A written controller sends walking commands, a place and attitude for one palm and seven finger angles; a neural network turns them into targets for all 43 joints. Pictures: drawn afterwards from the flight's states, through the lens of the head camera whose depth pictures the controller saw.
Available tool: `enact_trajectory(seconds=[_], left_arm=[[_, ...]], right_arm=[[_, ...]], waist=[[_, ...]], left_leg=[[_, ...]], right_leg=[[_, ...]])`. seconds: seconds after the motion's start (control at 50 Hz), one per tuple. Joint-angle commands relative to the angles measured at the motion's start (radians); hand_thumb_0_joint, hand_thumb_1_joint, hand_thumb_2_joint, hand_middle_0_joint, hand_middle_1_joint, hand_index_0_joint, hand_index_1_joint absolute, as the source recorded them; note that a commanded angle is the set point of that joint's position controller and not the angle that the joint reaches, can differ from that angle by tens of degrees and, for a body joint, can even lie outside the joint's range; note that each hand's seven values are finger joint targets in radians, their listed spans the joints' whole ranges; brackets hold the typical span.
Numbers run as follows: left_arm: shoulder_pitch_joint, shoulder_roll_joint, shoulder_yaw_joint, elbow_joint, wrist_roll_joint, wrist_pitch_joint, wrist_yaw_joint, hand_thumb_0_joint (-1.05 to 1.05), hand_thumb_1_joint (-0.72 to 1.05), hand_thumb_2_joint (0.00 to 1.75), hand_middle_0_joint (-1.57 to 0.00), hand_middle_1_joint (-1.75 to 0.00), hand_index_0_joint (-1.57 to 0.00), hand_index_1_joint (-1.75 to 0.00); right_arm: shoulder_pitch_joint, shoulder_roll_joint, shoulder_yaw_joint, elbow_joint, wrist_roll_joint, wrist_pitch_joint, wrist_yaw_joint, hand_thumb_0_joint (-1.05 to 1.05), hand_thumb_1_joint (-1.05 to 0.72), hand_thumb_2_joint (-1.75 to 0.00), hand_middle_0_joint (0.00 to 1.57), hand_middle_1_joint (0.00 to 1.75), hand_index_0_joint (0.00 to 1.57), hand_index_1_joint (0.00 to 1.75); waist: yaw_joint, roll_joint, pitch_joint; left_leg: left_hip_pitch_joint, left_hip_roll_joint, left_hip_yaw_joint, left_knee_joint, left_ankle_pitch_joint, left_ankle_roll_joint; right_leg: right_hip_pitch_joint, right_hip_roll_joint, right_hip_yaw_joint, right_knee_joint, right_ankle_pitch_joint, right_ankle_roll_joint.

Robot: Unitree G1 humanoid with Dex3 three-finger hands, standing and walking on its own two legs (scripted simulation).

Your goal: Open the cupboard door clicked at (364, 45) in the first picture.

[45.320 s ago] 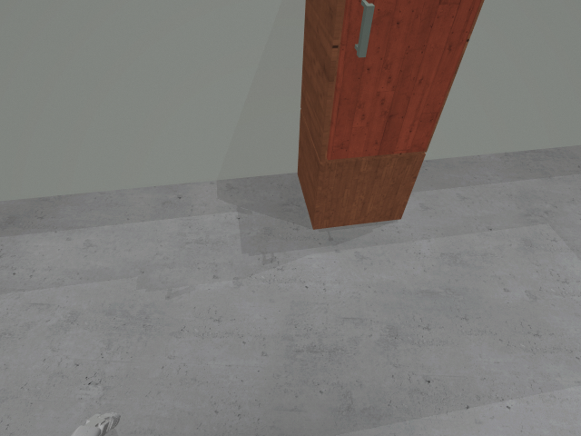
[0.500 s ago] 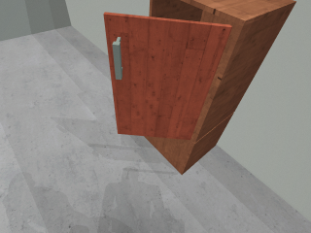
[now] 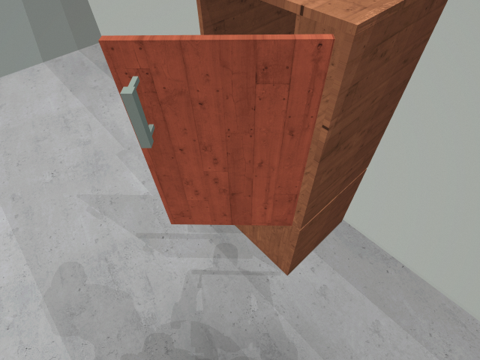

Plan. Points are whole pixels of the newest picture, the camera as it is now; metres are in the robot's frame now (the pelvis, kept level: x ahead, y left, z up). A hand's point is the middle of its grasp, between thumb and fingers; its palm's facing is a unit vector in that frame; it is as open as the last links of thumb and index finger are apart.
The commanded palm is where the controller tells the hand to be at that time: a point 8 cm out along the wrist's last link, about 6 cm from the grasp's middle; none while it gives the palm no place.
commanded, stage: come to a stop and stand still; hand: left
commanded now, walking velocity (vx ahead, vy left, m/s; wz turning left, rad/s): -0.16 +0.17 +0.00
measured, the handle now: (141, 113) +0.53 +0.20 +0.13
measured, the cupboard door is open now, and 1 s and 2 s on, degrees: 46 46 46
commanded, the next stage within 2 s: look again from close up in 1.12 s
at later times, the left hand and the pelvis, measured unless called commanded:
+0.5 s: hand out of the picture -0.03 +0.23 -0.17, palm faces +0.04 -0.98 -0.21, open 7.4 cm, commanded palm none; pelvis -0.05 +0.04 +0.01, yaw -1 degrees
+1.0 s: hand out of the picture -0.13 +0.18 -0.17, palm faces +0.04 -0.99 -0.15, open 7.4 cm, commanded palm none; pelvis -0.09 +0.03 +0.01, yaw +0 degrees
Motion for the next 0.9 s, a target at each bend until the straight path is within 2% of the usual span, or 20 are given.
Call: enact_trajectory(seconds=[0.0, 0.08, 0.12, 0.14, 0.16, 0.18, 0.2, 0.24, 0.28, 0.36, 0.4, 0.46, 0.5, 0.54, 0.56, 0.6, 0.66, 0.74, 0.82, 0.88], left_arm=[[0.101, 0.186, 0.052, -0.03, 0.013, 0.022, 0.02, 0.0, 0.9, 0.9, -0.2, -0.3, -0.2, -0.3], [0.043, 0.209, 0.068, -0.067, 0.016, 0.04, 0.02, 0.0, 0.9, 0.9, -0.2, -0.3, -0.2, -0.3], [0.016, 0.2, 0.066, -0.077, 0.011, 0.048, 0.014, 0.0, 0.9, 0.9, -0.2, -0.3, -0.2, -0.3], [0.015, 0.178, 0.059, -0.081, 0.006, 0.055, 0.009, 0.0, 0.9, 0.9, -0.2, -0.3, -0.2, -0.3], [0.036, 0.124, 0.051, -0.098, 0.002, 0.066, 0.005, 0.0, 0.9, 0.9, -0.2, -0.3, -0.2, -0.3], [0.023, 0.075, 0.042, -0.117, -0.004, 0.074, 0.004, 0.0, 0.9, 0.9, -0.2, -0.3, -0.2, -0.3], [0.015, 0.1, 0.044, -0.11, 0.003, 0.079, 0.006, 0.0, 0.9, 0.9, -0.2, -0.3, -0.2, -0.3], [0.056, 0.106, 0.053, -0.073, 0.013, 0.086, 0.0, 0.0, 0.9, 0.9, -0.2, -0.3, -0.2, -0.3], [0.095, 0.097, 0.046, -0.051, 0.012, 0.076, -0.004, 0.0, 0.9, 0.9, -0.2, -0.3, -0.2, -0.3], [0.104, 0.088, 0.027, -0.04, 0.008, 0.068, -0.004, 0.0, 0.9, 0.9, -0.2, -0.3, -0.2, -0.3], [0.103, 0.081, 0.016, -0.037, 0.006, 0.067, -0.003, 0.0, 0.9, 0.9, -0.2, -0.3, -0.2, -0.3], [0.157, 0.084, 0.01, -0.008, 0.003, 0.061, 0.001, 0.0, 0.9, 0.9, -0.2, -0.3, -0.2, -0.3], [0.231, 0.093, 0.009, 0.031, 0.004, 0.052, 0.006, 0.0, 0.9, 0.9, -0.2, -0.3, -0.2, -0.3], [0.22, 0.129, 0.004, 0.038, 0.005, 0.039, 0.009, 0.0, 0.9, 0.9, -0.2, -0.3, -0.2, -0.3], [0.192, 0.142, 0.002, 0.034, 0.002, 0.036, 0.008, 0.0, 0.9, 0.9, -0.2, -0.3, -0.2, -0.3], [0.173, 0.118, -0.005, 0.04, -0.002, 0.024, 0.007, 0.0, 0.9, 0.9, -0.2, -0.3, -0.2, -0.3], [0.193, 0.1, -0.013, 0.053, -0.002, 0.029, 0.008, 0.0, 0.9, 0.9, -0.2, -0.3, -0.2, -0.3], [0.253, 0.087, -0.011, 0.076, 0.001, 0.039, 0.007, 0.0, 0.9, 0.9, -0.2, -0.3, -0.2, -0.3], [0.3, 0.079, -0.008, 0.092, 0.003, 0.039, 0.007, 0.0, 0.9, 0.9, -0.2, -0.3, -0.2, -0.3], [0.318, 0.071, -0.006, 0.093, 0.004, 0.038, 0.008, 0.0, 0.9, 0.9, -0.2, -0.3, -0.2, -0.3]], right_arm=[[0.054, -0.047, -0.019, -0.056, 0.002, 0.009, -0.003, 0.0, -0.9, -0.9, 0.2, 0.3, 0.2, 0.3], [0.046, -0.046, -0.028, -0.091, -0.001, 0.012, 0.007, 0.0, -0.9, -0.9, 0.2, 0.3, 0.2, 0.3], [0.085, -0.044, -0.029, -0.088, -0.003, 0.005, 0.01, 0.0, -0.9, -0.9, 0.2, 0.3, 0.2, 0.3], [0.109, -0.062, -0.032, -0.085, -0.005, -0.002, 0.011, 0.0, -0.9, -0.9, 0.2, 0.3, 0.2, 0.3], [0.101, -0.126, -0.042, -0.103, -0.012, -0.011, 0.011, 0.0, -0.9, -0.9, 0.2, 0.3, 0.2, 0.3], [0.047, -0.195, -0.051, -0.145, -0.021, -0.012, 0.007, 0.0, -0.9, -0.9, 0.2, 0.3, 0.2, 0.3], [-0.033, -0.191, -0.045, -0.169, -0.026, -0.01, 0.006, 0.0, -0.9, -0.9, 0.2, 0.3, 0.2, 0.3], [-0.101, -0.144, -0.029, -0.18, -0.025, -0.019, -0.006, 0.0, -0.9, -0.9, 0.2, 0.3, 0.2, 0.3], [-0.105, -0.138, -0.021, -0.185, -0.021, -0.026, -0.008, 0.0, -0.9, -0.9, 0.2, 0.3, 0.2, 0.3], [-0.063, -0.14, -0.023, -0.161, -0.014, -0.028, -0.012, 0.0, -0.9, -0.9, 0.2, 0.3, 0.2, 0.3], [-0.033, -0.154, -0.024, -0.143, -0.014, -0.025, -0.011, 0.0, -0.9, -0.9, 0.2, 0.3, 0.2, 0.3], [-0.024, -0.159, -0.023, -0.121, -0.009, -0.023, -0.006, 0.0, -0.9, -0.9, 0.2, 0.3, 0.2, 0.3], [-0.043, -0.142, -0.016, -0.112, 0.0, -0.022, -0.001, 0.0, -0.9, -0.9, 0.2, 0.3, 0.2, 0.3], [-0.052, -0.097, -0.005, -0.113, 0.006, -0.019, 0.006, 0.0, -0.9, -0.9, 0.2, 0.3, 0.2, 0.3], [-0.046, -0.084, 0.0, -0.106, 0.004, -0.018, 0.01, 0.0, -0.9, -0.9, 0.2, 0.3, 0.2, 0.3], [-0.029, -0.095, 0.001, -0.076, -0.004, -0.019, 0.01, 0.0, -0.9, -0.9, 0.2, 0.3, 0.2, 0.3], [-0.013, -0.11, 0.005, -0.045, -0.001, -0.018, 0.01, 0.0, -0.9, -0.9, 0.2, 0.3, 0.2, 0.3], [-0.001, -0.109, 0.008, -0.024, -0.006, -0.01, 0.009, 0.0, -0.9, -0.9, 0.2, 0.3, 0.2, 0.3], [0.017, -0.097, 0.006, -0.013, -0.007, -0.007, 0.007, 0.0, -0.9, -0.9, 0.2, 0.3, 0.2, 0.3], [0.041, -0.085, 0.004, -0.008, -0.008, -0.006, 0.007, 0.0, -0.9, -0.9, 0.2, 0.3, 0.2, 0.3]], waist=[[0.056, -0.223, -0.074], [0.041, -0.18, -0.095], [0.016, -0.193, -0.109], [0.005, -0.142, -0.115], [0.012, 0.075, -0.113], [0.012, 0.282, -0.047], [0.022, 0.217, -0.033], [0.057, 0.127, 0.001], [0.062, 0.046, -0.017], [0.037, 0.044, -0.085], [0.019, 0.053, -0.11], [0.03, 0.065, -0.108], [0.056, 0.0, -0.102], [0.035, -0.125, -0.036], [0.02, -0.12, -0.017], [0.01, -0.178, -0.031], [0.016, -0.12, 0.026], [0.033, -0.024, 0.084], [0.043, -0.004, 0.072], [0.044, -0.032, 0.067]], left_leg=[[-0.121, -0.013, -0.036, 0.145, -0.03, -0.016], [-0.053, -0.02, -0.031, 0.032, 0.058, -0.018], [0.067, -0.033, 0.003, -0.171, 0.207, -0.015], [0.148, -0.023, -0.01, -0.284, 0.297, -0.005], [0.166, 0.12, -0.191, -0.394, 0.355, 0.043], [0.005, 0.278, -0.354, -0.509, 0.452, 0.139], [-0.097, 0.295, -0.344, -0.519, 0.412, 0.202], [-0.092, 0.21, -0.241, -0.508, 0.419, 0.177], [-0.004, 0.186, -0.194, -0.473, 0.509, 0.182], [0.171, 0.181, -0.177, -0.443, 0.593, 0.204], [0.212, 0.198, -0.22, -0.457, 0.564, 0.209], [0.191, 0.177, -0.229, -0.45, 0.547, 0.185], [0.096, 0.121, -0.183, -0.431, 0.383, 0.117], [0.052, 0.019, -0.093, -0.378, 0.276, 0.041], [0.088, 0.008, -0.087, -0.372, 0.291, 0.035], [0.166, 0.027, -0.086, -0.365, 0.365, 0.045], [0.148, 0.043, -0.108, -0.419, 0.288, 0.053], [0.041, 0.051, -0.161, -0.521, 0.076, 0.054], [0.018, 0.045, -0.157, -0.534, 0.038, 0.051], [0.009, 0.039, -0.15, -0.524, 0.043, 0.05]], right_leg=[[0.166, -0.303, 0.215, -0.145, 0.756, -0.199], [0.092, -0.289, 0.207, -0.139, 0.548, -0.183], [0.027, -0.244, 0.184, -0.094, 0.363, -0.127], [-0.025, -0.192, 0.156, -0.042, 0.228, -0.083], [-0.119, -0.078, 0.082, 0.08, -0.05, -0.019], [-0.146, 0.019, 0.049, 0.245, -0.305, 0.032], [-0.085, 0.007, 0.135, 0.392, -0.307, 0.016], [-0.119, 0.016, 0.177, 0.521, -0.203, 0.013], [-0.156, 0.016, 0.169, 0.531, -0.163, 0.024], [-0.12, 0.008, 0.126, 0.316, -0.206, 0.043], [-0.062, 0.01, 0.109, 0.182, -0.242, 0.039], [0.04, 0.019, 0.102, -0.017, -0.166, 0.025], [0.17, 0.002, 0.116, -0.206, -0.01, 0.011], [0.11, -0.118, 0.256, -0.262, -0.009, -0.055], [0.048, -0.151, 0.265, -0.274, -0.023, -0.073], [0.005, -0.099, 0.236, -0.25, -0.008, -0.053], [-0.022, -0.057, 0.201, -0.249, -0.109, -0.025], [-0.006, -0.027, 0.183, -0.229, -0.182, -0.019], [0.007, -0.019, 0.173, -0.224, -0.204, -0.022], [0.002, -0.018, 0.175, -0.229, -0.227, -0.025]])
